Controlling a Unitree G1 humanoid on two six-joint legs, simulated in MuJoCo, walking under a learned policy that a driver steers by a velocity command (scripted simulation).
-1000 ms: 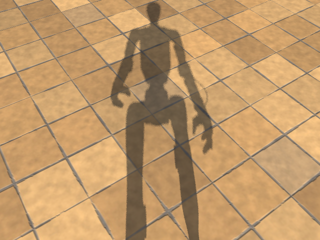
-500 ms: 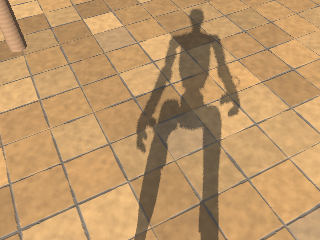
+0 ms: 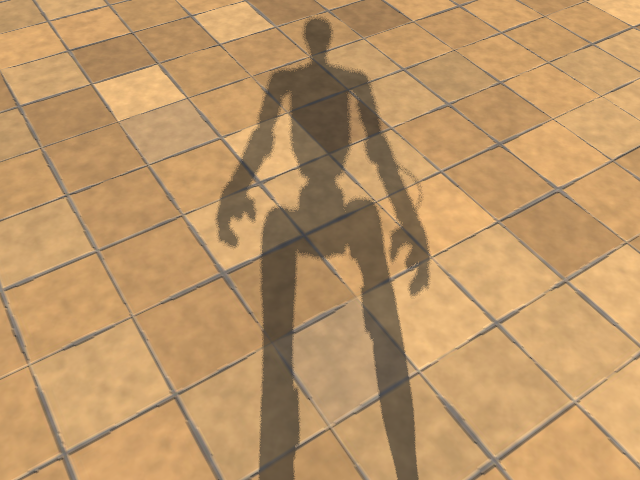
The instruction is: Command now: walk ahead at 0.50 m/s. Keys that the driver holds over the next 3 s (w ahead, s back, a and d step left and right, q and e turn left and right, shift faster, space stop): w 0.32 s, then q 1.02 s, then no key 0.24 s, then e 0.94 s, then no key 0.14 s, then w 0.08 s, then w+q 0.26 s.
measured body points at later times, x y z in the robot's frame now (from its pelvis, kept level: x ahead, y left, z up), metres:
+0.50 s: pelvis +0.26 -0.08 +0.00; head +0.29 -0.09 +0.45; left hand +0.31 +0.19 -0.13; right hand +0.37 -0.35 -0.14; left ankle +0.31 +0.09 -0.67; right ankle +0.28 -0.16 -0.75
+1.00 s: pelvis +0.37 -0.04 -0.01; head +0.42 -0.01 +0.43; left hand +0.45 +0.27 -0.13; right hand +0.59 -0.28 -0.11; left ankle +0.42 +0.05 -0.75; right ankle +0.43 -0.20 -0.69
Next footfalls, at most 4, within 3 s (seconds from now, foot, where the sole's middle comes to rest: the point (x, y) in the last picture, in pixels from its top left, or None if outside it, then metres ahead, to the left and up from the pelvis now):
0.26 right None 0.32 -0.16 -0.79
0.76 left None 0.46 0.06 -0.79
1.22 right None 0.50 -0.16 -0.79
1.60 left None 0.35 0.06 -0.79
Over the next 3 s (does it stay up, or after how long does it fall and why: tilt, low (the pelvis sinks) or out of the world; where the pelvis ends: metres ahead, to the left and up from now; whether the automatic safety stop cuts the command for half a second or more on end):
stays up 0.49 -0.08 -0.01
